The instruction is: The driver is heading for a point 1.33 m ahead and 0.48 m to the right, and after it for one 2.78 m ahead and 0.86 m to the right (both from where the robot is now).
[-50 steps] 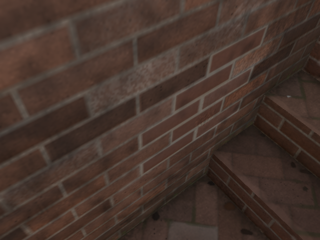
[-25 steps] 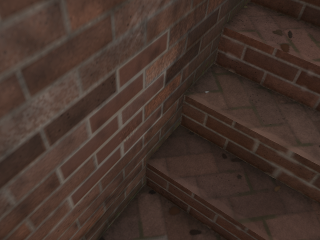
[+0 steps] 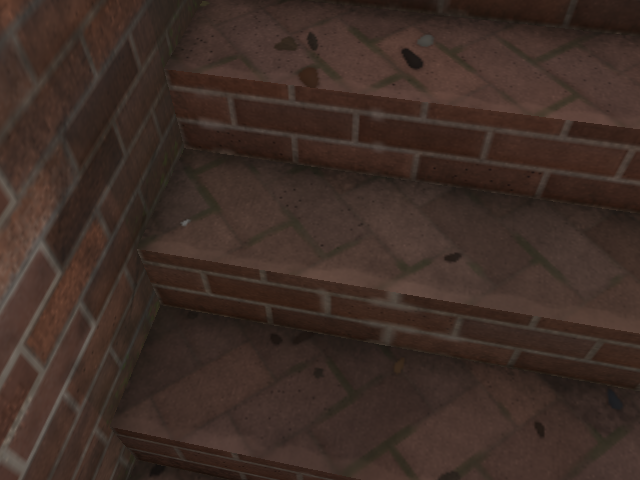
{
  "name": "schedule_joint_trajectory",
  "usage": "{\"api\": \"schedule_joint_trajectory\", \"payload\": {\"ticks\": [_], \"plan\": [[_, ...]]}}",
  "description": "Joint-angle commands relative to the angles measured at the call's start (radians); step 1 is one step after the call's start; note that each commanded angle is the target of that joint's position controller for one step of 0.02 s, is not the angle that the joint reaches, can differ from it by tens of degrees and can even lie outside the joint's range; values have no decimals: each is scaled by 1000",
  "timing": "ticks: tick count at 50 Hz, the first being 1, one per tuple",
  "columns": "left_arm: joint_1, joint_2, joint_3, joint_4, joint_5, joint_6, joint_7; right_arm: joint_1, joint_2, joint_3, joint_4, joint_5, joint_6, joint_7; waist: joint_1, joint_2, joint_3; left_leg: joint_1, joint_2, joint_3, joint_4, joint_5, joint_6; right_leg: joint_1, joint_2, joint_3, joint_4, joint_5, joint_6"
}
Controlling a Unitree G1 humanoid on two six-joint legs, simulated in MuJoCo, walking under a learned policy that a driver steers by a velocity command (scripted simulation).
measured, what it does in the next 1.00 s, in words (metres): climbs, turning right: left foot, then right foot 0.19 m higher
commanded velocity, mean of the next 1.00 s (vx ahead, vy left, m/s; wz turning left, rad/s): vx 0.50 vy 0.00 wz -0.52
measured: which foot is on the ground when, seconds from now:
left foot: up 0.00-0.36, down 0.38-0.88, up 0.90-1.00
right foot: down 0.00-0.38, up 0.40-0.86, down 0.88-1.00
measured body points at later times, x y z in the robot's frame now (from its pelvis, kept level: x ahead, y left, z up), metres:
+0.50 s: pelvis +0.17 -0.05 +0.01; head +0.19 -0.02 +0.46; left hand +0.38 +0.15 -0.11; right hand +0.20 -0.34 -0.08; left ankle +0.20 +0.03 -0.72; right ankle +0.07 -0.12 -0.56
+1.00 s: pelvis +0.34 -0.23 +0.11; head +0.38 -0.25 +0.56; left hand +0.62 -0.16 +0.00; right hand +0.25 -0.47 -0.02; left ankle +0.28 -0.01 -0.42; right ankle +0.36 -0.33 -0.53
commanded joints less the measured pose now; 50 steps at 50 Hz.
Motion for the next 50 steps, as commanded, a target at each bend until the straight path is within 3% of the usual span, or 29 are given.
{"api": "schedule_joint_trajectory", "payload": {"ticks": [1,3,5,10,12,17,18,19,20,21,22,24,27,30,33,36,38,39,40,41,42,43,44,45,46,47,48,49,50], "plan": [[226,189,59,-7,-20,-18,45,-77,-84,6,-111,3,-34,13,95,-61,-136,-434,-40,-108,208,122,52,479,-297,439,-332,253,-178],[134,116,31,-34,-19,-39,49,-73,-86,10,-88,-1,-11,3,46,-54,-132,-313,-54,-98,136,179,27,396,-223,331,-314,552,-142],[150,115,25,-12,-39,-56,45,-83,-72,17,-99,-8,12,-1,29,-63,-162,-237,-95,-83,106,184,11,358,-194,272,-280,810,-142],[201,119,28,26,-40,-61,51,-230,-34,40,-145,6,21,-11,60,-107,-112,-225,-166,-46,-123,238,3,321,-162,285,-257,851,-88],[218,94,27,39,-41,-53,63,-215,5,54,-139,11,31,-20,62,-177,-169,-190,-190,-20,-62,246,20,364,-176,293,-193,1030,-63],[149,104,22,34,-43,-59,85,-148,-58,43,-141,14,16,-59,3,-142,-158,-23,-205,-50,-348,252,80,382,-152,390,-2,1361,-29],[86,107,24,11,-52,-58,78,-48,-67,34,-110,11,2,-68,-56,-118,-187,95,-185,-95,-479,381,110,349,-138,414,103,1283,-25],[-28,84,20,-29,-79,-65,62,122,-70,20,-65,4,-20,-71,-155,-38,-207,332,-98,-171,-648,629,150,146,-43,353,343,925,-4],[-5,-28,0,-51,-68,-66,61,112,-137,10,-50,-1,-30,-63,-104,215,-143,424,162,-389,-657,1085,237,-144,171,161,746,-146,31],[217,-11,4,-8,-4,-44,77,11,-130,5,-67,7,-27,-41,79,113,-144,302,248,-435,-601,1065,305,-208,116,157,904,-300,19],[226,12,12,10,21,-17,81,-102,-80,4,-117,14,-19,-32,93,97,-127,220,232,-434,-652,637,344,-257,76,110,1014,-250,19],[162,56,27,-13,39,20,72,-184,15,28,-145,22,-12,-33,106,73,-9,35,111,-361,-770,-34,274,-346,28,91,1102,-167,36],[-18,-36,-3,-126,10,55,46,-1,-9,15,-73,-6,-34,-39,42,61,56,67,80,-264,-785,-20,272,-609,31,76,1306,-106,57],[-134,-114,-24,-208,-6,59,60,143,-28,-2,-11,-4,-57,-31,2,90,-16,256,149,-258,-787,70,266,-888,32,80,1627,-244,31],[-261,-125,-36,-301,-5,59,72,199,6,5,46,6,-73,-20,20,42,27,288,168,-184,-860,-106,211,-1037,-8,145,1595,-322,1],[-373,-167,-54,-376,-7,55,72,204,-13,4,76,0,-95,-8,19,63,69,306,165,-81,-936,6,178,-1135,-26,104,1585,-390,-21],[-401,-184,-65,-420,-3,57,69,205,1,6,102,8,-83,-11,36,36,60,288,101,22,-977,176,160,-1068,-61,17,1368,-382,-23],[-412,-206,-77,-465,13,65,65,219,9,8,136,18,-71,-20,48,89,25,289,73,66,-1014,391,175,-967,-98,-29,1262,-392,-35],[-351,-180,-81,-446,20,77,47,155,6,10,105,27,-56,-21,64,49,-48,203,12,158,-1054,660,210,-685,-102,-137,1006,-304,-26],[-354,-220,-98,-465,-34,72,36,146,-17,8,90,50,-52,-26,67,88,-117,134,24,158,-1092,1029,251,-343,-86,-181,722,-251,-53],[-211,-184,-74,-368,-47,80,41,165,-51,5,79,50,-53,-19,80,101,-248,166,55,143,-941,1632,281,-83,25,-263,731,-272,-60],[35,-142,-45,-286,-40,87,46,167,-167,-19,71,59,-75,-9,166,196,-377,271,140,103,-704,2174,252,64,83,-258,723,-248,-86],[202,-88,-24,-251,-23,86,46,110,-243,-42,48,105,-95,17,274,267,-499,338,133,88,-423,2277,200,212,90,-159,496,-176,-110],[264,-12,8,-203,-18,72,51,107,-236,-46,-11,122,-128,59,296,202,-568,18,23,-19,-101,1804,128,467,-56,237,332,-120,-171],[305,164,66,-136,-16,73,66,53,-109,-35,-83,102,-129,97,261,-174,-603,-257,-269,-78,427,336,60,545,-343,830,-118,72,-201],[243,170,89,-143,-7,55,66,77,-18,-34,-66,65,-119,77,240,-94,-656,-325,-313,-410,899,327,81,465,-416,959,-221,-42,-156],[136,139,72,-81,1,40,55,30,78,-20,-115,53,-92,51,128,-8,-475,-432,-250,-355,993,400,90,297,-407,809,-222,-248,-115],[97,58,43,-3,-15,23,47,-55,119,-3,-160,28,-68,28,83,31,-219,-523,-205,-260,1007,431,93,115,-357,683,-182,-298,-109],[70,-30,15,45,-21,-8,45,-56,161,14,-188,2,-58,11,27,-34,-57,-620,-206,-232,1090,407,109,7,-302,494,-135,-142,-114]]}}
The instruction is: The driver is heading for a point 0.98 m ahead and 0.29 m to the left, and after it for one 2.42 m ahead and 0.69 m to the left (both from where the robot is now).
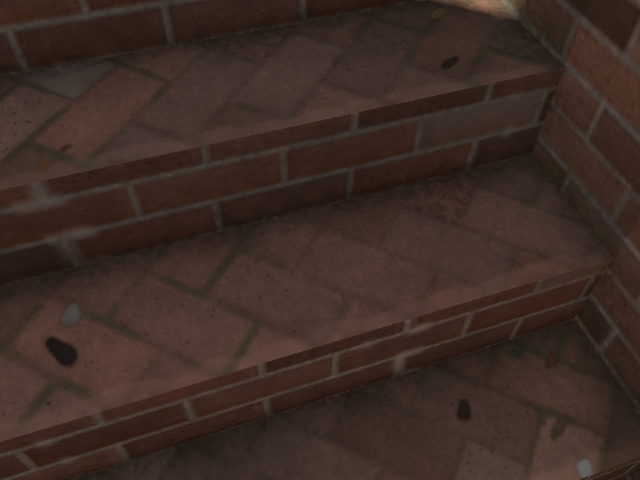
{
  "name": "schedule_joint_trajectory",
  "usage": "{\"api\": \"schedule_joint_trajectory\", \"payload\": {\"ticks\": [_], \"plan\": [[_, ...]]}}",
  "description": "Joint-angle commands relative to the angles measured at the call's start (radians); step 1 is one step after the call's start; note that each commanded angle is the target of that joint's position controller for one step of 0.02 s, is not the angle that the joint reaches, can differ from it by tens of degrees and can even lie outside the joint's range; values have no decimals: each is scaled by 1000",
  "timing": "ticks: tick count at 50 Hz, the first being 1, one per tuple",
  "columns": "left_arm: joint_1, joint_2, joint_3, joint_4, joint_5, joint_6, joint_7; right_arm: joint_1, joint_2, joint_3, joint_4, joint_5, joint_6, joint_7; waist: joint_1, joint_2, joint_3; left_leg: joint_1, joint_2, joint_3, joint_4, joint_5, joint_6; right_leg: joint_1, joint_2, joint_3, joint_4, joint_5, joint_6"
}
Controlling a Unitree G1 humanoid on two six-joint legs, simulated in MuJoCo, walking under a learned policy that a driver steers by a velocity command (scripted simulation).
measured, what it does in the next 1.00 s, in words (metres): climbs, turning left: left foot 0.19 m higher, then right foot 0.19 m higher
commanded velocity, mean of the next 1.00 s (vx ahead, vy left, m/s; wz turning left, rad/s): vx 0.50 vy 0.00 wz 0.47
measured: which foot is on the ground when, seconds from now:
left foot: up 0.00-0.38, down 0.40-0.84, up 0.86-1.00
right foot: down 0.00-0.42, up 0.44-0.80, down 0.82-1.00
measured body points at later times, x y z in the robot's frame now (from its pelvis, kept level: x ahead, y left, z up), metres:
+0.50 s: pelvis +0.26 +0.02 +0.18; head +0.27 -0.01 +0.63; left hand +0.27 +0.27 +0.07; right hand +0.45 -0.17 +0.05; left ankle +0.29 +0.05 -0.46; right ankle +0.16 -0.12 -0.35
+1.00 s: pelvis +0.55 +0.05 +0.41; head +0.55 +0.06 +0.86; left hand +0.53 +0.34 +0.29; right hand +0.82 -0.09 +0.32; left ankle +0.44 +0.12 -0.06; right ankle +0.62 -0.03 -0.27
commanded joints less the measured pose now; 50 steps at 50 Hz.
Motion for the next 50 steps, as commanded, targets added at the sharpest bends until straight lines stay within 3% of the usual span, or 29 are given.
{"api": "schedule_joint_trajectory", "payload": {"ticks": [1,4,7,10,12,15,16,17,19,20,21,22,23,25,27,30,34,36,37,38,39,40,41,42,43,44,46,48,50], "plan": [[87,18,24,121,0,-65,-7,-19,74,31,-153,-42,18,-34,-16,-60,5,-466,-34,-24,494,-39,40,273,-233,476,-663,139,-59],[203,-28,9,206,1,-109,-2,-38,132,62,-163,-18,38,-34,-22,-45,46,-627,-56,-57,487,-78,54,326,-242,259,-720,413,3],[323,29,15,276,19,-141,-15,-156,168,71,-176,2,58,-48,12,-74,23,-830,-115,51,705,-95,78,446,-271,162,-805,526,6],[355,41,12,306,0,-157,-37,-339,174,99,-273,-25,84,-71,-6,-60,65,-944,-78,100,610,-155,112,441,-219,53,-890,333,75],[399,47,5,316,-2,-152,-14,-486,140,101,-326,-18,98,-63,38,-105,67,-871,-79,212,441,-130,93,409,-192,10,-981,444,59],[472,142,15,332,-35,-134,65,-489,140,118,-312,-12,109,-42,36,-142,-54,-625,-12,339,131,-255,122,623,-231,-84,-1112,1004,3],[416,131,7,279,-72,-133,77,-411,100,112,-248,9,106,-33,1,-57,-113,-356,-71,451,-108,-310,133,570,-188,-172,-1021,1492,6],[436,200,17,258,-92,-141,95,-333,103,121,-220,31,114,-41,-31,-158,-196,-179,-111,476,-207,-390,133,600,-265,-137,-923,1980,-48],[375,299,47,188,-121,-149,79,-51,21,88,-135,-12,119,-51,-114,-258,-394,2,-167,407,-383,-517,177,794,-355,-100,-521,2368,-82],[356,323,60,135,-110,-142,51,-22,-17,70,-128,-30,104,-39,-122,-207,-442,151,-192,269,-600,-518,177,737,-337,-81,-270,2120,-94],[325,261,62,63,-51,-160,9,-37,-130,23,-113,-33,114,-35,-89,-16,-438,338,-33,-191,-857,-525,267,400,-195,-10,43,1266,-20],[172,213,60,-15,-2,-154,-35,-69,-213,-27,-98,-35,141,-65,-104,128,-406,337,113,-853,-1307,-866,384,30,65,123,572,442,36],[139,89,39,-77,45,-146,-43,-160,-185,-26,-107,-37,129,-69,-31,17,-269,221,172,-882,-1378,-930,346,-149,19,273,911,426,37],[50,-44,-11,-178,53,-149,-19,-133,-81,-4,15,-46,74,-65,63,-123,12,24,142,-615,-1296,-658,248,-362,-15,262,1096,461,-3],[142,-82,-37,-160,28,-122,6,-136,35,27,88,-50,32,-47,147,-147,104,-104,62,-323,-1223,-419,183,-402,-42,233,1086,428,-13],[47,-96,-69,-194,19,-89,28,-36,24,41,121,-23,-11,-10,129,-110,159,-110,8,-138,-1237,-140,131,-493,-86,151,940,357,-5],[-179,-121,-78,-308,23,-82,43,128,-75,11,147,-37,-43,-10,31,62,64,175,83,-241,-1335,-181,181,-788,-94,107,1195,125,-15],[-338,-101,-90,-385,33,-84,25,179,-75,2,155,-18,-21,-31,-22,44,54,152,42,-210,-1448,-136,184,-653,-105,70,835,92,-20],[-396,-120,-106,-425,28,-81,14,188,-90,-13,127,1,0,-62,-47,43,-12,113,70,-188,-1610,125,221,-385,-107,23,565,90,-20],[-363,-162,-117,-389,12,-74,8,154,-61,-10,127,7,26,-82,-8,46,-94,64,59,-84,-1624,340,208,-113,-68,-26,405,82,-33],[-244,-109,-90,-336,-27,-80,9,116,-93,-18,66,15,14,-86,48,57,-189,39,43,-42,-1495,953,195,195,11,-72,198,-4,-36],[-32,-30,-48,-290,-40,-77,31,92,-173,-43,28,6,-15,-81,147,121,-383,172,99,-84,-1291,1521,190,379,34,-15,205,13,-45],[146,61,-6,-255,-44,-66,42,20,-276,-77,-5,12,-39,-65,256,165,-498,349,133,-118,-1080,1673,185,416,32,47,18,-42,-33],[253,159,35,-212,-17,-79,28,-84,-271,-88,-47,24,-63,-40,307,47,-584,304,68,-97,-775,1444,140,593,-43,187,-150,-53,-59],[332,238,67,-151,4,-76,39,-137,-142,-62,-103,36,-78,4,311,-251,-612,-20,-105,-43,-340,598,77,786,-300,691,-454,-25,-194],[210,248,86,-158,11,-46,55,-170,-97,-57,-158,-37,-76,21,254,-346,-571,-265,-182,-35,208,-25,28,691,-409,1078,-717,-32,-263],[148,88,58,-20,-20,-52,58,-239,49,-7,-220,-83,-43,21,126,-9,-154,-570,-88,-20,352,5,66,473,-358,776,-618,-349,-186],[160,-41,22,100,14,-97,47,-192,114,35,-247,-70,-6,-4,28,2,1,-647,-76,-41,493,-74,98,297,-335,572,-675,-184,-105],[166,-49,25,154,5,-131,36,-119,115,50,-234,-44,30,-14,-36,-3,34,-687,-42,-37,517,-91,77,300,-323,374,-745,56,-51]]}}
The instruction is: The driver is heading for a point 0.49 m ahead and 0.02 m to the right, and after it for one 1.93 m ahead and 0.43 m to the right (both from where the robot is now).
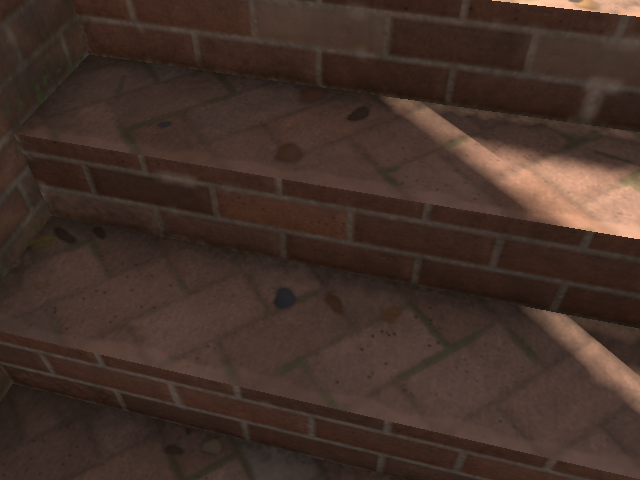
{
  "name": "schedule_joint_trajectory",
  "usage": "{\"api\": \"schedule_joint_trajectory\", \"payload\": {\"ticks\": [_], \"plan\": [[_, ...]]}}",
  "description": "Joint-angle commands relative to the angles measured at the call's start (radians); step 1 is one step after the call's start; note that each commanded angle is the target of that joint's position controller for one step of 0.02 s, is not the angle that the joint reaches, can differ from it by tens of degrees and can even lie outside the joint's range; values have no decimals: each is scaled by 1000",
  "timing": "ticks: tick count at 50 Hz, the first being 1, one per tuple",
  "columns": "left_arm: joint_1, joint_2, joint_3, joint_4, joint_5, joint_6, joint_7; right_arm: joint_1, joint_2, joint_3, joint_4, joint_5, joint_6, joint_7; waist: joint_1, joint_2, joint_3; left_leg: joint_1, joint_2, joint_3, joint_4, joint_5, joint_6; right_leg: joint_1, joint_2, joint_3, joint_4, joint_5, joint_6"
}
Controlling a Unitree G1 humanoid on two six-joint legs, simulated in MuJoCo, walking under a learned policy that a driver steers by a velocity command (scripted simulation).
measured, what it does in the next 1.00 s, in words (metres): climbs: left foot 0.19 m higher, then right foot 0.19 m higher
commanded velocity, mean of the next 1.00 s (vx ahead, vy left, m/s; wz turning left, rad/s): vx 0.50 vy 0.00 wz -0.17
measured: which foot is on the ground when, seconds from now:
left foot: up 0.00-0.28, down 0.30-0.78, up 0.80-1.00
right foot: down 0.00-0.32, up 0.34-0.76, down 0.78-1.00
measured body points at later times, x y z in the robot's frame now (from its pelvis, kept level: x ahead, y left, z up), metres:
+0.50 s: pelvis +0.30 +0.05 +0.21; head +0.31 +0.05 +0.66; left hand +0.45 +0.30 +0.12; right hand +0.38 -0.19 +0.07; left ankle +0.33 +0.14 -0.48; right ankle +0.25 -0.08 -0.21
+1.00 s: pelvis +0.56 +0.00 +0.42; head +0.56 +0.00 +0.87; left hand +0.62 +0.26 +0.28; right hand +0.76 -0.22 +0.39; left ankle +0.60 +0.12 +0.00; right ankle +0.53 -0.03 -0.29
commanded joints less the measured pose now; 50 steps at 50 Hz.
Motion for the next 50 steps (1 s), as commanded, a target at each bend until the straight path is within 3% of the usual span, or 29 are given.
{"api": "schedule_joint_trajectory", "payload": {"ticks": [1,5,9,11,12,13,14,15,16,17,18,19,21,22,24,28,30,32,33,35,36,37,39,40,41,42,44,46,50], "plan": [[75,-106,-34,79,-2,-65,-19,-6,147,73,-112,26,25,-10,-61,-72,156,-388,63,-86,177,-96,-9,160,-250,350,-628,184,-95],[129,55,-8,93,11,-110,-41,-191,108,60,-179,26,75,-40,-25,-104,163,-464,29,-6,228,-208,19,236,-269,195,-825,382,-122],[332,67,1,192,-13,-107,-46,-444,160,103,-305,10,87,-36,30,-86,158,-639,102,65,37,-385,64,503,-202,104,-923,283,-96],[327,77,-1,191,-29,-82,-31,-460,116,108,-321,1,94,-3,45,-83,95,-343,133,277,-352,-363,30,469,-150,5,-1054,625,-148],[325,64,-13,195,-66,-70,-23,-477,178,131,-338,24,97,15,53,-117,38,-26,143,359,-608,-348,43,389,-140,-3,-1122,796,-166],[332,81,-19,172,-82,-76,-19,-378,166,116,-251,46,103,17,49,-110,-96,289,38,446,-652,-327,23,370,-173,25,-1007,1401,-212],[352,203,0,150,-74,-101,-27,-156,128,88,-202,51,115,3,-41,-249,-251,483,-36,413,-670,-363,20,485,-242,52,-791,1986,-197],[272,318,35,112,-94,-128,-43,81,55,54,-155,40,110,-11,-170,-332,-354,605,-33,339,-844,-286,44,585,-263,69,-525,2220,-161],[220,331,53,74,-121,-160,-64,185,-51,18,-118,21,92,-17,-227,-366,-456,767,24,88,-994,-264,55,508,-222,152,-255,1996,-130],[213,183,30,1,-132,-166,-108,240,-160,-17,-66,-26,86,-44,-200,-29,-490,998,329,-521,-1315,-165,172,53,4,218,206,1102,-53],[146,157,36,-33,-74,-157,-118,203,-213,-51,-64,-22,103,-51,-209,15,-580,931,429,-834,-1618,-208,178,-21,174,394,798,447,-39],[108,33,26,-106,-38,-135,-99,53,-179,-41,-50,-9,77,-31,-112,-40,-479,833,448,-717,-1622,-324,173,-191,148,501,1093,460,-26],[-47,-86,-18,-226,-2,-108,-70,7,-29,2,112,18,25,-26,-7,-88,-89,578,393,-431,-1548,-440,124,-445,76,379,1204,455,-88],[-32,-162,-55,-242,3,-95,-58,43,72,31,185,17,7,-23,50,-99,24,474,370,-319,-1538,-254,93,-511,71,406,1300,432,-108],[56,-199,-81,-204,-29,-60,-52,88,166,63,247,14,-13,-26,99,-74,92,429,340,-80,-1590,-88,33,-581,71,426,1246,348,-112],[-126,-191,-85,-275,-49,13,-3,156,45,54,337,4,-80,4,111,23,148,467,370,97,-1797,-6,27,-804,117,314,1479,161,-130],[-228,-163,-95,-330,-29,29,-11,161,31,58,349,21,-83,15,139,-70,154,445,297,231,-1838,-97,-25,-767,79,280,1216,209,-142],[-339,-105,-97,-357,-38,45,-30,212,-39,51,335,42,-64,-25,78,-58,108,449,302,307,-2050,38,27,-578,62,107,892,220,-125],[-345,-130,-108,-357,-24,52,-32,244,-49,50,332,33,-67,-40,68,-24,67,503,318,308,-2096,98,62,-488,19,37,851,207,-126],[-167,-112,-100,-222,-43,42,-48,186,-77,60,267,100,-57,-69,117,-38,-83,546,268,444,-1932,1043,76,-78,102,-68,608,202,-138],[-49,-110,-100,-202,-60,45,-27,205,-187,36,248,106,-72,-78,155,77,-164,701,341,428,-1785,1545,108,-19,100,-82,499,98,-132],[75,-74,-89,-174,-44,49,-15,173,-231,17,224,121,-74,-71,203,120,-267,834,397,393,-1566,1881,114,52,132,-53,413,-7,-144],[105,32,-40,-173,-19,52,-28,168,-244,-9,157,104,-72,-21,192,150,-344,867,395,311,-1127,1596,108,198,208,161,-45,-140,-153],[44,181,13,-165,-10,61,-28,140,-135,0,48,52,-88,23,125,-112,-305,470,237,239,-770,585,11,361,24,719,-316,-142,-242],[8,241,54,-148,-20,96,-11,35,-85,1,-27,8,-77,57,136,-192,-263,76,41,83,-181,26,-57,380,-82,1268,-709,-384,-330],[-42,196,42,-139,-8,73,-12,22,49,36,-102,-36,-75,56,69,-119,-130,-101,64,-12,112,44,-66,296,-116,1184,-746,-322,-280],[15,71,14,-18,-8,19,-21,-63,116,77,-168,-35,-71,12,10,7,106,-249,97,17,224,86,-46,109,-76,913,-615,-47,-214],[52,-21,-12,48,-14,-6,-39,-29,153,107,-172,-15,-43,-19,-33,-17,156,-345,111,46,289,20,-36,92,-19,707,-586,83,-200],[199,-13,-25,108,-15,-47,-57,-176,180,142,-212,1,-3,-38,11,-48,161,-469,138,159,240,-74,-37,100,-1,532,-636,349,-170]]}}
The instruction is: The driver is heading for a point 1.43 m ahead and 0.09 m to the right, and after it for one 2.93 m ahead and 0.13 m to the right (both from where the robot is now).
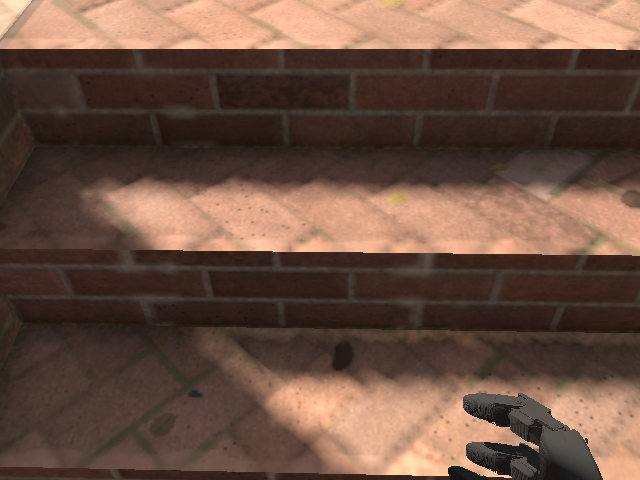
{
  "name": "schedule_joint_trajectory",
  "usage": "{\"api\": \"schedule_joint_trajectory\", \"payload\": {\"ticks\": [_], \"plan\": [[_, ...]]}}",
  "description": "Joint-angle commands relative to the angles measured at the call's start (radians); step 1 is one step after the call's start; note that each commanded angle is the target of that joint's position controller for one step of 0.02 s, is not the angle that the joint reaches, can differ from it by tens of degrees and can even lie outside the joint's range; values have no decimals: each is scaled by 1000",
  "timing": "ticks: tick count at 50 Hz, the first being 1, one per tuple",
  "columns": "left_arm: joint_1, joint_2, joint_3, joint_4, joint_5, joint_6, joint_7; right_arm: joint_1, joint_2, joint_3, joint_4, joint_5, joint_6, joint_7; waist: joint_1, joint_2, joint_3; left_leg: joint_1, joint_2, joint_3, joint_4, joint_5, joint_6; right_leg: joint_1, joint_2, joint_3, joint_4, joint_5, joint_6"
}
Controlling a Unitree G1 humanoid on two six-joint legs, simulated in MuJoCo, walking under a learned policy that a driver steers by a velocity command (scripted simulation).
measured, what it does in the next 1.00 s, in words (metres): climbs: left foot 0.19 m higher, then right foot 0.19 m higher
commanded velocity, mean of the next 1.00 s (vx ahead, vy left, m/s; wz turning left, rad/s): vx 0.50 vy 0.00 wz -0.18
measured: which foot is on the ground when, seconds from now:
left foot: up 0.00-0.18, down 0.20-0.70, up 0.72-1.00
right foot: down 0.00-0.20, up 0.22-0.66, down 0.68-1.00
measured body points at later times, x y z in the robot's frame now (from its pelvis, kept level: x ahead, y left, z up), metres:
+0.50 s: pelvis +0.27 +0.00 +0.21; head +0.27 -0.01 +0.66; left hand +0.57 +0.13 +0.18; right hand +0.19 -0.24 +0.06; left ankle +0.26 +0.12 -0.52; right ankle +0.29 -0.15 -0.20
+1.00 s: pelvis +0.52 -0.12 +0.40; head +0.52 -0.12 +0.85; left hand +0.52 +0.14 +0.26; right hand +0.75 -0.33 +0.36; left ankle +0.58 +0.01 +0.03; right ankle +0.48 -0.21 -0.33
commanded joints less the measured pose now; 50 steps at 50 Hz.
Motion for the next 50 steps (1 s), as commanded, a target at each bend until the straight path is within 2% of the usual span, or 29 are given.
{"api": "schedule_joint_trajectory", "payload": {"ticks": [1,4,6,7,8,9,10,11,12,13,14,15,16,18,20,25,29,31,32,33,34,35,36,37,38,40,42,46,50], "plan": [[0,13,-14,-43,5,-55,-6,-70,29,34,-78,5,24,-19,-2,-44,166,-250,13,77,56,-124,-2,-20,-233,322,-389,258,-66],[107,65,9,-5,-12,-48,6,-302,56,61,-205,-10,36,-16,65,-75,145,-260,22,112,-156,-257,16,47,-222,339,-515,239,-58],[140,68,24,-14,-22,-10,53,-371,81,81,-224,3,47,-5,93,-106,18,121,7,190,-498,-287,27,52,-276,282,-720,623,-113],[12,65,22,-84,-54,-16,60,-246,10,56,-170,33,35,-9,2,-96,-47,522,-61,251,-806,-353,42,-61,-226,169,-622,1344,-82],[21,136,42,-115,-52,-44,57,-59,-54,18,-117,48,35,-20,-63,-125,-266,775,-92,204,-804,-264,62,31,-274,217,-452,1803,-70],[-33,239,77,-141,-48,-71,42,148,-117,-18,-67,67,51,-26,-174,-178,-392,818,-84,126,-933,-321,61,208,-329,250,-254,1928,-76],[-125,267,88,-185,-50,-98,18,244,-186,-45,-17,50,46,-18,-232,-94,-442,924,-96,106,-1122,-339,56,230,-308,228,-35,1896,-64],[-175,190,82,-229,-57,-119,-17,292,-253,-77,22,24,42,-16,-240,96,-472,1109,70,-242,-1356,-424,118,23,-193,217,282,1549,-15],[-262,87,68,-299,-1,-107,-40,279,-314,-100,51,22,54,-47,-221,389,-425,1113,329,-740,-1713,-312,263,-308,43,120,881,338,80],[-278,36,55,-348,70,-87,-46,180,-216,-93,47,19,71,-60,-143,185,-374,1003,325,-818,-1749,-617,259,-450,-33,205,1229,284,63],[-316,-59,20,-388,80,-65,-38,143,-143,-74,130,25,64,-68,-72,96,-151,862,312,-720,-1702,-808,233,-617,-72,172,1370,344,36],[-293,-101,-14,-412,79,-51,-23,132,-101,-60,208,17,38,-59,-10,-31,39,716,297,-567,-1716,-773,180,-714,-97,166,1406,285,4],[-232,-109,-24,-402,59,-28,-9,136,-40,-45,266,8,12,-53,60,-111,101,634,269,-423,-1738,-620,114,-697,-118,190,1403,304,-8],[-134,-128,-39,-384,23,23,3,146,-19,-46,327,10,-12,-34,143,-94,155,596,242,-214,-1799,-359,63,-730,-143,204,1437,249,12],[-199,-112,-41,-396,-3,46,10,180,-59,-53,360,24,-39,-17,129,-70,210,626,237,-58,-1854,-256,58,-813,-155,202,1375,226,25],[-549,-151,-58,-531,0,49,36,387,-206,-87,438,19,-76,3,15,12,197,951,303,8,-2038,-231,87,-1148,-141,169,1604,-33,-37],[-715,-147,-93,-636,24,60,10,507,-150,-70,521,58,-60,-23,-25,23,142,1042,181,96,-2180,-97,83,-1032,-285,-104,1167,-8,-10],[-668,-186,-116,-617,-20,62,-29,439,-184,-77,472,88,-36,-36,-37,36,35,868,149,164,-2297,313,135,-397,-274,-216,621,17,-27],[-540,-160,-93,-535,-32,56,-25,483,-228,-73,449,93,-55,-31,-22,65,-105,911,195,166,-2125,1131,149,-124,-131,-291,651,-58,-14],[-298,-123,-60,-473,-39,71,-13,452,-351,-108,422,76,-81,-22,75,187,-244,1020,242,138,-1897,1548,119,30,-95,-236,579,-46,-19],[-142,-36,-27,-440,-16,69,-6,395,-413,-136,396,106,-101,5,168,236,-360,1095,223,122,-1664,1599,72,142,-89,-148,390,-9,-23],[-32,70,9,-403,10,54,10,339,-382,-139,346,118,-117,44,221,152,-435,864,159,42,-1345,1336,33,348,-227,174,254,-19,-71],[27,210,55,-371,34,57,28,324,-239,-121,279,119,-112,74,216,-209,-479,549,-70,-6,-852,257,-16,456,-529,741,-179,55,-159],[-76,221,70,-395,20,58,20,319,-192,-129,259,68,-94,72,198,-154,-520,441,-144,-213,-293,14,-43,374,-588,973,-386,-188,-129],[-229,174,55,-359,6,43,5,266,-96,-117,189,32,-66,63,82,-135,-389,296,-73,-201,-94,68,-42,273,-574,839,-368,-373,-114],[-271,24,22,-208,-14,-11,-5,181,-45,-93,112,7,-43,37,-7,-27,-27,151,-23,-102,-70,139,6,13,-510,490,-229,-226,-66],[-208,-100,-15,-93,16,-25,-1,228,26,-50,107,17,-15,33,-67,-21,73,80,-35,-114,28,73,33,-55,-486,280,-284,36,-23],[-72,-74,-22,19,18,-90,7,97,63,-28,66,56,44,-3,-56,-68,163,-151,-88,-98,130,-99,55,24,-521,50,-450,264,-11],[-51,37,-7,39,16,-118,-27,-86,20,-29,-34,42,90,-36,-76,-41,180,-341,-81,-58,191,-261,84,131,-492,-104,-582,114,15]]}}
